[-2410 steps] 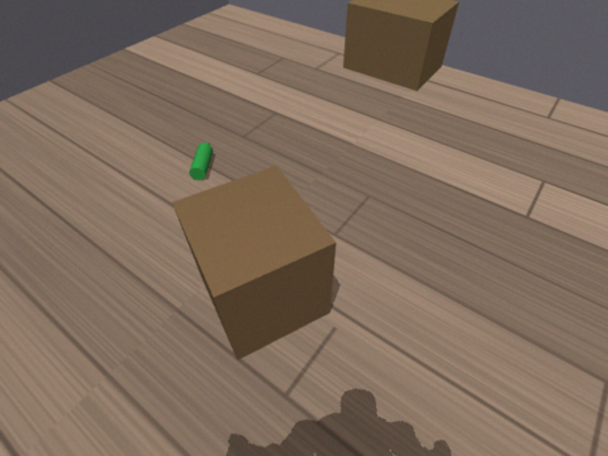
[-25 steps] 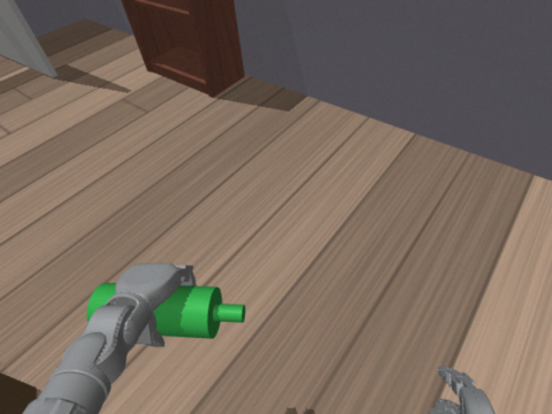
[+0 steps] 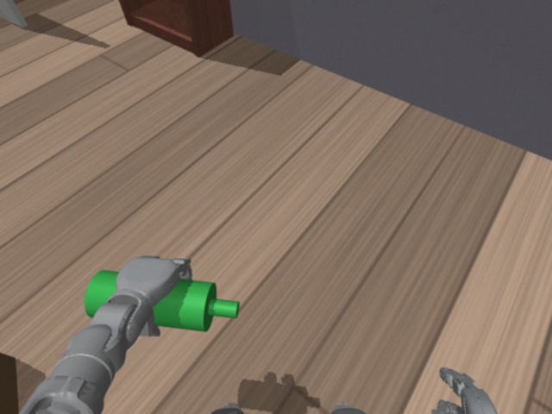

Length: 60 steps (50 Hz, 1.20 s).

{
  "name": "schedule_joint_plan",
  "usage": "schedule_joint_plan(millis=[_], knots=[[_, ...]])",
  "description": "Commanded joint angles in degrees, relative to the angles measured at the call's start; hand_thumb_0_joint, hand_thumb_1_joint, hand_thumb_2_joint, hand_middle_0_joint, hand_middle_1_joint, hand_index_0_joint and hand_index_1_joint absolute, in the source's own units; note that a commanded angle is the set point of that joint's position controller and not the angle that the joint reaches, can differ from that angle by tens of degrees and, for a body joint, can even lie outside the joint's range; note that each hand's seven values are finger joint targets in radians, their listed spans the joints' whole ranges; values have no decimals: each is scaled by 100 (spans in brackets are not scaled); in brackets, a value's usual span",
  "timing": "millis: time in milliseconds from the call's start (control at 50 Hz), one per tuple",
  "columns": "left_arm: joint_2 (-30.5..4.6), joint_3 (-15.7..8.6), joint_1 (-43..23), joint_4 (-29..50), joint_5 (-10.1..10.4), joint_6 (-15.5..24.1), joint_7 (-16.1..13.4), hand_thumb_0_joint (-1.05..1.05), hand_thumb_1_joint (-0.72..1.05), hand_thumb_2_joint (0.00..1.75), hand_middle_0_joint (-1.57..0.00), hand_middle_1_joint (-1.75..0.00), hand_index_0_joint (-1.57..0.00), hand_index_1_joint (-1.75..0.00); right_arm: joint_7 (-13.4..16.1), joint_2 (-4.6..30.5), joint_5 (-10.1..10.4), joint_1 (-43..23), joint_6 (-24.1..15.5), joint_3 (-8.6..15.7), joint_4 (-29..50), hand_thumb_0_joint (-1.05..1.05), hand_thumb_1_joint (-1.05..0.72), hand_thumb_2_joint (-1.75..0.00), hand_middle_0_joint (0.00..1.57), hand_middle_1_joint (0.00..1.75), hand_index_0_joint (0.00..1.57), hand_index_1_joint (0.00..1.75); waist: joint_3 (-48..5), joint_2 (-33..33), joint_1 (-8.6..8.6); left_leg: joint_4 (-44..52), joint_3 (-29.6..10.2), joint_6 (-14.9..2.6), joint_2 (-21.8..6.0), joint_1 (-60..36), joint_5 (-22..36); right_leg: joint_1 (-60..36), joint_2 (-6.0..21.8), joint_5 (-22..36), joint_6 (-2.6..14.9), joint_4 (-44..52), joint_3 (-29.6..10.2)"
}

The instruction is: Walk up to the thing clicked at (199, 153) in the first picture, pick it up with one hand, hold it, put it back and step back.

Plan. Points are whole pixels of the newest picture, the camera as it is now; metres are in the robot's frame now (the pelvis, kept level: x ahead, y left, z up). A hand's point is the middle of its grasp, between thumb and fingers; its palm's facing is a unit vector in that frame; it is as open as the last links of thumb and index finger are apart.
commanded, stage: crouch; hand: left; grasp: from above
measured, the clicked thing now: (167, 301) +0.31 +0.20 -0.10
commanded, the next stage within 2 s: lower in 1.68 s
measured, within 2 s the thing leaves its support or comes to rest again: neither
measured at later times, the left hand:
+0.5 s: hand (187, 314) +0.37 +0.23 -0.32, palm faces -0.45 +0.08 -0.89, open 10.8 cm
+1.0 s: hand (200, 321) +0.40 +0.24 -0.49, palm faces -0.46 +0.04 -0.89, open 10.8 cm
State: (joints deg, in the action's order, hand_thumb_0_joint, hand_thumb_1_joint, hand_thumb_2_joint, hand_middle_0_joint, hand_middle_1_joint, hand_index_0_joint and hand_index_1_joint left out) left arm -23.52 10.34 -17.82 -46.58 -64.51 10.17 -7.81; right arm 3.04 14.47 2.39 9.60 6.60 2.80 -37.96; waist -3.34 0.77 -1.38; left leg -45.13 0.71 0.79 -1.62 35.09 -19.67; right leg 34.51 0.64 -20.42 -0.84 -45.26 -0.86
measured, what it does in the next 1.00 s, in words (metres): lowers itself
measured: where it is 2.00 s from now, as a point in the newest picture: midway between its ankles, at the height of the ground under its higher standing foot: outside the picture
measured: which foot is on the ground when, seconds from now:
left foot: down 0.00-1.00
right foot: down 0.00-1.00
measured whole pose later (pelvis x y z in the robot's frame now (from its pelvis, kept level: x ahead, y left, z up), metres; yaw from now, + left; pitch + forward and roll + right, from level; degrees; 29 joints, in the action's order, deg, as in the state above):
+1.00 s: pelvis -0.06 +0.01 -0.32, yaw -4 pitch +38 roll -6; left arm -33.9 -1.0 -49.7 -74.3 -73.3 11.3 -21.3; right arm -5.4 14.1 -6.2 8.2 -2.6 2.0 -42.0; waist -7.7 0.6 -10.4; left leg -121.0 -5.1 0.3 -1.4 120.3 -38.9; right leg 116.7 -0.6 -39.5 -2.1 -118.0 1.9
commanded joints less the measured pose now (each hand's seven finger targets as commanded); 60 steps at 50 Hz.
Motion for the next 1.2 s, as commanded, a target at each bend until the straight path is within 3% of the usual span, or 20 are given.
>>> schedule_joint_plan(millis=[0,140,200,260,300,360,460,540,580,620,680,780,820,860,920,1020,1040,1080,1120,1180], knots=[[-940,-422,-2268,186,-264,-43,-825,0,55,108,-89,-101,-91,-100,-45,816,-159,326,-135,370,431,0,-91,-90,20,30,20,30,-1956,-45,-273,-792,116,-123,255,-18,1028,630,-180,1062,157,-364,69],[-1238,-581,-3209,-575,-481,-148,-1356,0,57,106,-90,-100,-92,-98,-98,962,-304,570,-301,459,253,0,-91,-90,20,30,20,30,-2954,401,-340,-2148,-27,-143,222,1371,347,2357,-195,345,231,-1776,183],[-1160,-526,-3619,-760,-497,-227,-1445,0,57,107,-90,-98,-92,-97,-70,975,-369,675,-413,490,117,0,-91,-90,20,30,20,30,-3295,549,-490,-2642,-138,-145,194,1971,-6,3027,-193,81,251,-2340,238],[-1504,-787,-3676,-815,-492,-324,-1483,0,56,105,-90,-96,-92,-94,-52,1029,-417,739,-500,517,92,0,-90,-90,20,30,20,30,-3792,649,-390,-3058,-217,-138,159,2322,-134,3462,-182,-81,278,-2879,276],[-1438,-772,-3868,-760,-432,-376,-1467,0,59,106,-91,-97,-93,-95,-55,1037,-445,776,-544,525,75,0,-90,-90,20,30,20,30,-3983,689,-488,-3240,-292,-114,127,2503,-214,3768,-178,-183,291,-3159,315],[-1461,-766,-4030,-1209,-444,-440,-1395,0,60,110,-93,-98,-94,-97,-57,1033,-478,799,-609,493,0,0,-91,-90,20,30,20,30,-3674,544,-596,-3504,-377,-113,135,3217,-843,4344,-185,-679,297,-3494,373],[-1719,-945,-4141,-1522,-419,-318,-1239,0,66,112,-96,-100,-98,-98,-149,1110,-519,889,-733,461,-45,0,-90,-90,20,30,20,30,-3897,544,-686,-4116,-444,-144,167,3917,-1213,4962,-183,-1012,319,-4105,422],[-1738,-953,-4566,-1482,-444,-68,-1221,0,69,112,-98,-101,-100,-98,-250,1080,-559,945,-848,404,-115,0,-90,-90,20,30,20,30,-3969,475,-877,-4669,-425,-204,210,4583,-1549,5416,-182,-1280,304,-4442,434],[-2056,-1115,-4771,-1354,-548,55,-1306,0,70,114,-100,-99,-102,-97,-294,1121,-594,958,-885,376,-145,0,-90,-90,20,30,20,30,-4227,772,-801,-4864,-422,-176,213,4604,-1506,5656,-180,-1274,322,-4699,439],[-1890,-1058,-4762,-1491,-618,123,-1388,0,73,114,-101,-100,-103,-98,-368,1082,-650,1004,-918,330,-182,0,-90,-90,20,30,20,30,-4300,835,-893,-5144,-379,-182,218,4665,-1264,5828,-178,-1048,316,-4899,461],[-2270,-1317,-4892,-1536,-787,166,-1586,0,67,113,-99,-97,-100,-96,-445,1146,-713,1112,-948,312,-297,0,-91,-90,20,30,20,30,-4490,1111,-832,-5393,-386,-152,210,4654,-942,6138,-173,-845,324,-5229,510],[-2341,-1399,-5114,-1581,-925,118,-1702,0,63,110,-97,-94,-98,-93,-616,1208,-810,1240,-974,335,-350,0,-91,-91,20,30,20,30,-4920,1610,-876,-5826,-424,-104,153,4271,-78,6419,-155,-286,331,-5754,592],[-2113,-1332,-4911,-1805,-878,83,-1691,0,65,109,-98,-94,-99,-93,-702,1192,-854,1313,-992,344,-347,0,-91,-91,20,30,20,30,-4824,1415,-966,-6020,-425,-123,131,4374,109,6393,-144,-120,297,-5839,634],[-2220,-1329,-5235,-1614,-811,95,-1673,0,64,111,-98,-95,-99,-94,-731,1196,-857,1268,-976,365,-350,0,-92,-91,20,30,20,30,-4987,1355,-986,-6243,-309,-190,141,4596,66,6316,-220,-30,282,-5844,612],[-2348,-1406,-5024,-1836,-774,90,-1614,0,65,112,-99,-95,-100,-94,-787,1156,-878,1279,-945,337,-339,0,-92,-91,20,30,20,30,-4745,1146,-933,-6419,-235,-233,152,5113,-174,6141,-244,-90,248,-5900,584],[-2431,-1372,-5307,-2027,-806,169,-1533,0,68,110,-97,-99,-100,-96,-829,1187,-896,1193,-919,304,-380,0,-91,-90,20,30,20,30,-4317,1189,-1068,-6640,-248,-219,144,5671,-608,6550,-282,-426,270,-6180,642],[-2462,-1387,-5143,-2178,-818,175,-1525,0,65,108,-96,-96,-98,-94,-835,1196,-894,1179,-914,295,-375,0,-92,-90,20,30,20,30,-4215,1104,-1018,-6676,-255,-225,136,5670,-621,6600,-282,-446,268,-6185,643],[-2540,-1433,-5177,-2274,-864,220,-1515,0,64,107,-95,-96,-98,-94,-866,1217,-912,1193,-909,247,-365,0,-91,-90,20,30,20,30,-4182,1082,-1071,-6760,-260,-219,148,5816,-628,6642,-284,-437,268,-6322,666],[-2752,-1502,-5286,-2204,-890,264,-1527,0,63,107,-94,-97,-96,-95,-879,1258,-904,1136,-898,239,-372,0,-91,-90,20,30,20,30,-4227,1254,-982,-6833,-233,-212,152,5878,-694,6737,-297,-505,285,-6425,665],[-2760,-1484,-5533,-2314,-918,316,-1555,0,64,104,-94,-97,-97,-95,-904,1277,-933,1143,-906,194,-384,0,-92,-91,20,30,20,30,-4205,1292,-1082,-6953,-254,-209,145,5986,-791,6878,-296,-576,290,-6566,711]])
